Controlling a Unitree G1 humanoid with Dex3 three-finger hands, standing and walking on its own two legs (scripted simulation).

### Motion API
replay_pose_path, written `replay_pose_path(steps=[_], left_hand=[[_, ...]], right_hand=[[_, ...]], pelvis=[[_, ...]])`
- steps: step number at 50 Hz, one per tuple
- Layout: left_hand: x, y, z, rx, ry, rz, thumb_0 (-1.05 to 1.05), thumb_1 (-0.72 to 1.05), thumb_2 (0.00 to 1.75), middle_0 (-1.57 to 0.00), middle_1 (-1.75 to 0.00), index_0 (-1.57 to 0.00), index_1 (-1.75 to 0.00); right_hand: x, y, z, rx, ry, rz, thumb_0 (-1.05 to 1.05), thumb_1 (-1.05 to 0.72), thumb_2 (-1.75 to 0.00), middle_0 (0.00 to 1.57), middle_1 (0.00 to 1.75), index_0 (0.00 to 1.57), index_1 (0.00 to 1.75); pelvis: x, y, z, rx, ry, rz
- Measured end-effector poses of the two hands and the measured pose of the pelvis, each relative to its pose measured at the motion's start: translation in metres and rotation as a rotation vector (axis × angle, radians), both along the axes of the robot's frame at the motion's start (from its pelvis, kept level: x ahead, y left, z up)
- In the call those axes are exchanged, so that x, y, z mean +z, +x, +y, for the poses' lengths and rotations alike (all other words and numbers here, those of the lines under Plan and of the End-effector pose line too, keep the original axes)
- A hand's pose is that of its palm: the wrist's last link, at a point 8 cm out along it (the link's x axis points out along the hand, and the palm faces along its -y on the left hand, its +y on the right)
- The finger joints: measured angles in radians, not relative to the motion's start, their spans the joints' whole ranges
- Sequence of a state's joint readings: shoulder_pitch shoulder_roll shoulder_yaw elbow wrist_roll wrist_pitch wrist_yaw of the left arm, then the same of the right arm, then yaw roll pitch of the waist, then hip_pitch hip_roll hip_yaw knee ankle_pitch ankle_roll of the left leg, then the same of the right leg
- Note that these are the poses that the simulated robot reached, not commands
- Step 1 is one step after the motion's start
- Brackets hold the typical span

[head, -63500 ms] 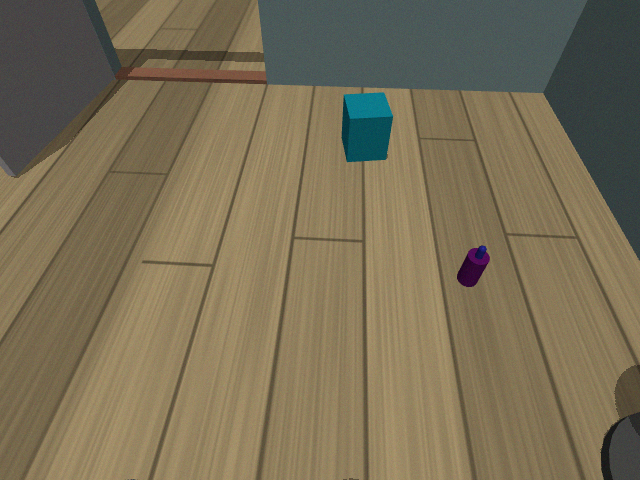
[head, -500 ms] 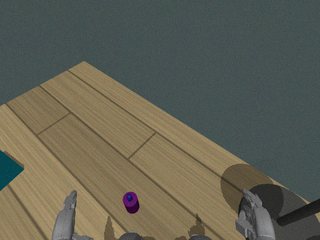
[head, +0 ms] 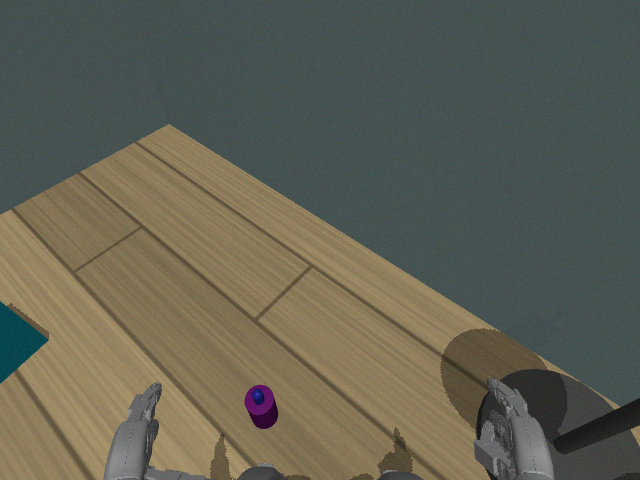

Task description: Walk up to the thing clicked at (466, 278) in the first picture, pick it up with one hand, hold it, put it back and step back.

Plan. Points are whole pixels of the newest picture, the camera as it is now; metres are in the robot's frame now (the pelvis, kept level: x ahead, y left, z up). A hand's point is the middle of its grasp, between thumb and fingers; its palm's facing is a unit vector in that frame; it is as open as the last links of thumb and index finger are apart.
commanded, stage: stand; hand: left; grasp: from the side
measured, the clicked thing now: (261, 404) +0.39 +0.16 -0.62
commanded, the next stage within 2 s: none
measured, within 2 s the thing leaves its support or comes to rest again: neither
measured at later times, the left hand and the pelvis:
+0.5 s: hand out of the picture +0.09 +0.25 -0.11, palm faces +0.00 -0.94 -0.35, open 7.6 cm; pelvis -0.01 +0.01 +0.03, yaw +0 degrees
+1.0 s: hand out of the picture +0.02 +0.26 -0.10, palm faces +0.00 -0.94 -0.34, open 7.4 cm; pelvis -0.02 +0.01 +0.06, yaw +1 degrees
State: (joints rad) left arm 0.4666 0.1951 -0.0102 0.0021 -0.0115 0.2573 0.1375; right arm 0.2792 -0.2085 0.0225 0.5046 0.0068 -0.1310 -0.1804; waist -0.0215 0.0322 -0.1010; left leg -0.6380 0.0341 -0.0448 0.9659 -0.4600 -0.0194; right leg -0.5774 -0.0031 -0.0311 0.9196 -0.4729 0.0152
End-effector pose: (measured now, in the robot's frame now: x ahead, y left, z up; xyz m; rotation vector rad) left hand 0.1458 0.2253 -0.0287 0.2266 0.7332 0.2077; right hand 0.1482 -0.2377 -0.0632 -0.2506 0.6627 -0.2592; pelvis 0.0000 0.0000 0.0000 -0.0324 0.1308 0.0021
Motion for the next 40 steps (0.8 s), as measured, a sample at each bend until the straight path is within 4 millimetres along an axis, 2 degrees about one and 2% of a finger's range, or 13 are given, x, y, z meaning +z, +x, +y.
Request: replay_pose_path(steps=[7, 9, 13, 19, 24, 29, 40], left_hand=[[0.001, -0.002, -0.001, -0.003, -0.005, -0.004, 0.0, 0.02, 0.58, -0.18, -0.26, -0.18, -0.26], [-0.007, 0.0, 0.002, -0.058, 0.023, -0.003, 0.0, 0.16, 0.67, -0.19, -0.28, -0.19, -0.27], [-0.03, -0.006, 0.021, -0.108, 0.043, 0.085, 0.0, 0.45, 0.79, -0.2, -0.29, -0.2, -0.29], [-0.044, -0.037, 0.052, -0.061, 0.053, 0.219, 0.01, 0.74, 0.86, -0.2, -0.3, -0.21, -0.3], [-0.048, -0.066, 0.069, -0.014, 0.056, 0.322, 0.01, 0.85, 0.89, -0.2, -0.3, -0.21, -0.3], [-0.047, -0.089, 0.076, 0.021, 0.046, 0.396, 0.01, 0.89, 0.89, -0.2, -0.3, -0.21, -0.3], [-0.041, -0.121, 0.076, 0.053, 0.03, 0.494, 0.01, 0.9, 0.9, -0.2, -0.3, -0.21, -0.3]], right_hand=[[0.001, -0.001, 0.0, 0.003, -0.003, 0.001, 0.01, -0.91, -0.9, 0.21, 0.3, 0.2, 0.3], [-0.005, -0.003, -0.001, 0.069, -0.031, 0.067, 0.01, -0.91, -0.9, 0.21, 0.3, 0.2, 0.3], [-0.016, -0.016, -0.011, 0.139, -0.04, 0.25, 0.01, -0.9, -0.9, 0.21, 0.31, 0.2, 0.3], [-0.013, -0.045, -0.032, 0.075, -0.029, 0.358, 0.01, -0.91, -0.9, 0.21, 0.31, 0.2, 0.3], [-0.01, -0.068, -0.038, 0.033, -0.032, 0.432, 0.01, -0.91, -0.9, 0.21, 0.3, 0.2, 0.3], [-0.009, -0.084, -0.032, 0.019, -0.013, 0.489, 0.01, -0.91, -0.9, 0.2, 0.3, 0.2, 0.3], [-0.009, -0.096, -0.019, 0.019, 0.041, 0.528, 0.01, -0.91, -0.9, 0.21, 0.3, 0.2, 0.3]], pelvis=[[0.0, -0.002, 0.0, 0.0, 0.0, -0.001], [0.003, -0.005, 0.0, 0.001, 0.008, -0.036], [0.01, -0.008, 0.001, 0.0, 0.029, -0.083], [0.02, -0.009, 0.005, 0.0, 0.033, -0.122], [0.029, -0.009, 0.011, 0.001, 0.029, -0.147], [0.039, -0.01, 0.016, 0.003, 0.027, -0.167], [0.053, -0.018, 0.017, 0.005, 0.034, -0.202]])
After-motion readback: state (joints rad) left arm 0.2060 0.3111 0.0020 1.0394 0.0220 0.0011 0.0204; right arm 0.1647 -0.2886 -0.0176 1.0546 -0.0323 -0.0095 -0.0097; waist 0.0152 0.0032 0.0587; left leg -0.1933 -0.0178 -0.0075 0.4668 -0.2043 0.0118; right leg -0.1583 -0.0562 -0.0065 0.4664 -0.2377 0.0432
